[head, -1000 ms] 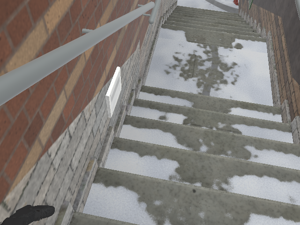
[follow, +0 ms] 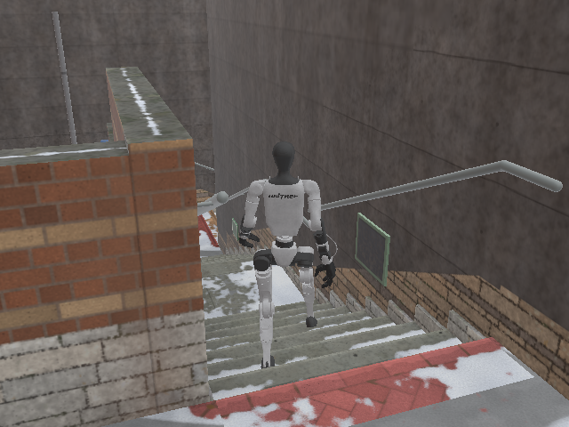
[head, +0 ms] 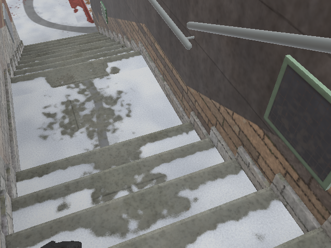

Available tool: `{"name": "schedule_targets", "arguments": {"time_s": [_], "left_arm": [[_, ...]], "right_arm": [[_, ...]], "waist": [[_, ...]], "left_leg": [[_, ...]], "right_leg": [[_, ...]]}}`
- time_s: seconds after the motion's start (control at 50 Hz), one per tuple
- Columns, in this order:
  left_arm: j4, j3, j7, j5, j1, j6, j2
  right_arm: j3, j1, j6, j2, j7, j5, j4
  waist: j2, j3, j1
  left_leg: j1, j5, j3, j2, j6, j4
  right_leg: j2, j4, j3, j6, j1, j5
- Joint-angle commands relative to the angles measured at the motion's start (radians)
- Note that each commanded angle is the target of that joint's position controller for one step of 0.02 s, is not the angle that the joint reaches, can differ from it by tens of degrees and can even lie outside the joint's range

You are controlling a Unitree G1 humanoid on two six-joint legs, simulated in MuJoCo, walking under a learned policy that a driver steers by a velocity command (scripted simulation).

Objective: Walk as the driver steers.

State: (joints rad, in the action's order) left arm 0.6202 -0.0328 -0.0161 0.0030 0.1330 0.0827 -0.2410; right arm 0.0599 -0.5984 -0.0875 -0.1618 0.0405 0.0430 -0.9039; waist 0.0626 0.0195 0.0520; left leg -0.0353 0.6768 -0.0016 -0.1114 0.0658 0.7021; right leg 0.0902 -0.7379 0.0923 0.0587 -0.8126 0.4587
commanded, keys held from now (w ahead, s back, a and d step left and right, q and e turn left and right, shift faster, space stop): w+shift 0.06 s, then w+q+shift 0.20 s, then q+shift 0.68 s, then w+shift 0.06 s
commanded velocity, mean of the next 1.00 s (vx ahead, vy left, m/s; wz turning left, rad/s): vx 0.50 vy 0.00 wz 0.68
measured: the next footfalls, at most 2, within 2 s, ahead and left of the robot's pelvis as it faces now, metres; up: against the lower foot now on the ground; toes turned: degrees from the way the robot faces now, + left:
right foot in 0.16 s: +0.31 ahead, -0.13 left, -0.15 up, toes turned +1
left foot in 0.54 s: +0.57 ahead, +0.07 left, -0.30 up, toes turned +10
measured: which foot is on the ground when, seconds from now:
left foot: down 0.00-0.16, up 0.18-0.52, down 0.54-0.98, up 1.00-1.00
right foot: up 0.00-0.14, down 0.16-0.52, up 0.54-0.98, down 1.00-1.00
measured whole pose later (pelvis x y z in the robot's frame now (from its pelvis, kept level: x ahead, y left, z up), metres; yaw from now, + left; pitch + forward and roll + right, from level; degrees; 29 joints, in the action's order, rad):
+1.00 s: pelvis +0.70 +0.05 -0.35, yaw +43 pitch +1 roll +4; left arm 0.53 -0.07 -0.01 0.00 0.00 0.05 -0.23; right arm 0.06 -0.37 0.07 -0.21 0.11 0.02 -0.70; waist 0.11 0.04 0.05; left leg -0.30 0.79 -0.36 -0.44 0.12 1.20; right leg -0.04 -0.24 0.24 -0.07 -0.31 0.45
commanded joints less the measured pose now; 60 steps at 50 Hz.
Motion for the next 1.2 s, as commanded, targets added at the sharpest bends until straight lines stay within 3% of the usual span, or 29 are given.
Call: {"name": "schedule_targets", "arguments": {"time_s": [0.02, 0.1, 0.14, 0.16, 0.18, 0.2, 0.24, 0.26, 0.32, 0.36, 0.38, 0.44, 0.5, 0.52, 0.54, 0.56, 0.58, 0.6, 0.64, 0.72, 0.76, 0.82, 0.9, 0.98, 1.02, 1.08, 1.1, 1.12, 1.2], "left_arm": [[-0.094, 0.008, -0.040, -0.002, -0.215, 0.024, 0.006], [-0.107, -0.012, -0.031, -0.027, -0.181, 0.019, -0.036], [0.020, -0.072, -0.022, -0.038, 0.317, 0.012, -0.170], [0.092, -0.080, -0.019, -0.018, 0.555, 0.010, -0.161], [0.102, -0.035, -0.030, 0.009, 0.519, 0.018, -0.136], [0.059, -0.035, -0.039, 0.011, 0.469, 0.006, -0.108], [0.127, -0.066, -0.042, -0.009, 0.357, 0.027, -0.108], [0.125, -0.043, -0.040, -0.003, 0.247, 0.054, -0.043], [0.157, -0.026, -0.021, -0.026, 0.107, 0.094, -0.021], [0.172, -0.048, 0.021, 0.014, 0.056, 0.073, -0.095], [0.189, -0.032, 0.053, -0.003, 0.079, 0.066, -0.017], [0.196, -0.031, 0.112, -0.003, 0.099, 0.029, -0.076], [0.081, -0.054, 0.072, -0.049, -0.143, 0.013, -0.170], [0.048, -0.064, 0.046, -0.084, -0.293, 0.020, -0.184], [0.130, -0.046, 0.043, -0.105, -0.165, 0.007, -0.059], [0.065, -0.021, 0.052, -0.001, -0.037, 0.020, 0.049], [-0.031, 0.005, 0.036, 0.008, 0.114, 0.040, 0.074], [0.007, -0.007, 0.044, 0.013, 0.133, 0.041, -0.004], [0.051, -0.050, 0.067, 0.025, 0.135, 0.022, -0.101], [-0.057, -0.046, 0.082, 0.001, -0.050, -0.014, -0.101], [-0.065, -0.066, 0.058, 0.009, -0.149, -0.032, -0.150], [-0.144, -0.024, 0.023, 0.034, -0.356, -0.035, -0.007], [-0.185, -0.029, 0.024, 0.019, -0.295, -0.032, 0.012], [-0.045, -0.062, 0.000, -0.017, 0.025, -0.038, -0.005], [0.012, -0.067, -0.005, -0.031, 0.332, -0.043, -0.020], [0.127, -0.126, -0.024, -0.053, 0.345, -0.007, -0.288], [0.133, -0.096, -0.002, -0.046, 0.287, -0.028, -0.161], [0.126, -0.055, 0.005, -0.019, 0.210, -0.033, -0.091], [0.199, 0.001, -0.009, 0.014, 0.166, -0.030, -0.028]], "right_arm": [[0.018, 0.005, 0.009, -0.146, 0.010, 0.002, 0.035], [0.019, -0.014, 0.054, -0.157, 0.002, -0.016, -0.028], [0.026, 0.147, 0.054, -0.208, -0.021, -0.043, -0.058], [0.024, 0.187, 0.018, -0.160, -0.024, -0.019, -0.053], [-0.007, -0.029, -0.009, -0.064, -0.027, -0.010, -0.025], [0.000, -0.028, -0.032, -0.158, -0.036, 0.032, 0.020], [0.009, 0.185, 0.010, -0.161, -0.009, 0.034, 0.099], [0.017, 0.207, 0.026, -0.135, -0.006, 0.016, 0.099], [0.020, 0.170, 0.065, -0.101, -0.008, -0.020, 0.094], [0.012, 0.201, 0.044, -0.096, -0.023, -0.057, 0.147], [0.016, 0.225, 0.020, -0.112, -0.054, -0.044, 0.149], [0.011, 0.318, 0.013, -0.059, -0.108, -0.039, 0.177], [0.073, -0.170, 0.089, -0.238, -0.082, -0.041, 0.041], [0.086, -0.385, 0.128, -0.269, -0.055, -0.079, -0.018], [0.043, -0.347, 0.143, -0.156, -0.059, -0.084, -0.028], [0.026, -0.171, 0.098, -0.246, -0.055, -0.102, -0.003], [0.019, -0.060, 0.063, -0.252, -0.046, -0.096, 0.080], [0.027, 0.059, 0.050, -0.255, -0.054, -0.067, 0.140], [0.036, 0.274, 0.039, -0.266, -0.054, -0.008, 0.218], [0.039, 0.273, 0.095, -0.249, 0.053, -0.052, 0.219], [0.051, 0.142, 0.106, -0.226, 0.082, 0.014, 0.189], [0.034, 0.065, 0.139, -0.104, 0.117, 0.034, 0.167], [0.016, 0.212, 0.145, -0.091, 0.096, -0.012, 0.209], [-0.009, 0.253, 0.154, -0.075, 0.066, -0.020, 0.249], [-0.037, 0.184, 0.128, 0.005, -0.015, -0.057, 0.218], [-0.018, 0.064, 0.071, -0.116, -0.023, 0.064, 0.246], [0.004, 0.199, 0.079, -0.189, 0.000, 0.018, 0.233], [-0.001, 0.319, 0.098, -0.193, 0.013, -0.011, 0.272], [-0.024, 0.291, 0.082, -0.082, 0.010, -0.036, 0.285]], "waist": [[-0.088, -0.153, 0.063], [-0.067, -0.180, 0.023], [-0.172, 0.038, -0.274], [0.065, 0.074, -0.400], [0.328, 0.232, -0.214], [0.335, 0.342, -0.207], [-0.043, 0.133, -0.158], [-0.170, -0.029, -0.096], [-0.018, -0.170, 0.004], [0.032, -0.093, 0.030], [0.001, -0.076, 0.035], [-0.005, 0.004, 0.011], [0.030, 0.192, 0.260], [-0.137, 0.133, 0.410], [-0.332, -0.119, 0.381], [-0.463, -0.201, 0.123], [-0.454, -0.048, -0.025], [-0.114, -0.032, -0.052], [0.195, 0.017, -0.162], [-0.018, 0.274, -0.129], [0.028, 0.227, -0.060], [-0.061, 0.078, 0.013], [-0.205, 0.027, -0.017], [-0.012, 0.015, -0.051], [0.146, 0.186, -0.159], [0.266, 0.061, -0.023], [-0.023, -0.031, -0.043], [-0.101, -0.108, -0.054], [-0.037, -0.144, 0.038]], "left_leg": [[-0.227, -0.530, -0.152, 0.184, 0.095, -0.147], [0.005, -0.817, -0.219, 0.222, 0.124, 0.043], [-0.147, -1.143, -0.228, 0.231, 0.085, 0.567], [-0.489, -0.586, -0.189, 0.020, 0.014, 1.147], [-0.826, 0.062, -0.319, 0.034, 0.042, 1.325], [-0.829, 0.015, -0.366, 0.051, 0.030, 1.231], [-0.949, -0.216, -0.191, 0.155, -0.023, 1.025], [-0.923, -0.423, -0.241, 0.187, 0.003, 0.883], [-0.727, -0.488, -0.219, 0.262, -0.053, 0.512], [-0.677, -0.648, -0.103, 0.227, -0.067, 0.444], [-0.646, -0.891, -0.114, 0.220, -0.040, 0.247], [-0.157, -1.447, 0.053, 0.056, -0.087, -0.047], [0.318, -1.306, 0.151, -0.031, -0.078, 0.153], [0.453, -1.299, 0.109, 0.054, 0.023, -0.014], [0.157, -1.269, -0.111, 0.210, 0.149, -0.556], [0.166, -1.888, -0.172, 0.169, 0.066, -0.157], [0.229, -2.014, -0.457, 0.259, 0.175, -0.127], [0.169, -1.830, -0.502, 0.288, 0.178, -0.139], [-0.146, -1.436, -0.569, 0.230, 0.130, -0.176], [-0.166, -1.596, -0.705, 0.202, 0.209, -0.034], [-0.043, -1.302, -0.682, 0.134, 0.151, 0.049], [-0.203, -0.708, -0.544, -0.067, 0.016, 0.075], [-0.435, -0.561, -0.590, -0.133, 0.038, 0.120], [-0.448, -0.190, -0.527, -0.157, 0.030, 0.495], [-0.925, 0.300, -0.344, -0.230, 0.015, 1.064], [-1.348, 0.005, -0.179, -0.020, -0.012, 1.530], [-1.297, -0.130, -0.133, 0.021, -0.022, 1.471], [-1.207, -0.227, -0.141, 0.042, -0.029, 1.435], [-0.941, -0.496, -0.115, 0.093, -0.040, 1.151]], "right_leg": [[-0.053, 0.187, -0.079, 0.002, 0.227, 0.071], [-0.044, 0.302, -0.060, 0.003, 0.279, -0.212], [0.002, 0.173, -0.036, 0.069, 0.837, -0.176], [0.080, 0.209, 0.040, 0.150, 1.177, -0.183], [0.220, -0.191, 0.114, 0.138, 1.437, 0.135], [0.274, -0.106, 0.243, 0.184, 1.396, 0.190], [0.359, 0.333, 0.569, 0.272, 1.059, -0.917], [0.316, 0.312, 0.503, 0.222, 0.804, -0.895], [0.237, 0.306, 0.119, 0.117, 0.397, -0.197], [0.222, 0.214, 0.002, 0.107, 0.403, 0.015], [0.141, 0.162, -0.099, 0.042, 0.384, -0.236], [0.001, 0.017, -0.330, -0.038, 0.205, -0.563], [0.042, -0.495, -0.320, -0.091, 0.219, -0.151], [-0.010, -0.950, -0.312, -0.159, 0.109, -0.315], [-0.168, -1.405, -0.291, -0.181, 0.163, -1.230], [-0.196, -1.523, -0.163, -0.138, -0.116, -1.414], [-0.185, -1.379, -0.001, -0.113, -0.238, -1.330], [-0.130, -1.208, 0.021, -0.086, -0.269, -1.201], [-0.068, -0.903, 0.049, -0.063, -0.125, -0.850], [-0.116, -0.510, 0.152, -0.172, 0.083, -0.538], [-0.150, -0.395, 0.194, -0.164, -0.082, -0.451], [-0.229, 0.040, 0.117, -0.129, 0.072, -0.214], [-0.215, 0.255, 0.129, -0.128, 0.493, -0.149], [0.003, 0.641, 0.187, -0.125, 0.814, 0.181], [0.090, 0.155, 0.218, -0.044, 1.367, 0.094], [0.406, 0.441, 0.804, 0.292, 1.188, -1.225], [0.347, 0.555, 0.749, 0.237, 0.971, -1.403], [0.268, 0.560, 0.687, 0.171, 0.739, -1.394], [0.012, 0.479, 0.272, 0.062, 0.304, -1.036]]}}
Velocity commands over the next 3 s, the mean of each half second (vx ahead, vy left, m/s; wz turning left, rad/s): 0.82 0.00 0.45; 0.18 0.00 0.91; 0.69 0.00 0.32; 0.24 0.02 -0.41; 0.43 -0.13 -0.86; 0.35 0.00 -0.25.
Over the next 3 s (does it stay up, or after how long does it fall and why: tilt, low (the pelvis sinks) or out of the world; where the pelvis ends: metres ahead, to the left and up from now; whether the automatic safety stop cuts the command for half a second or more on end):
stays up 1.20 0.49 -0.57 its command is cut before an obstacle after 1.5 s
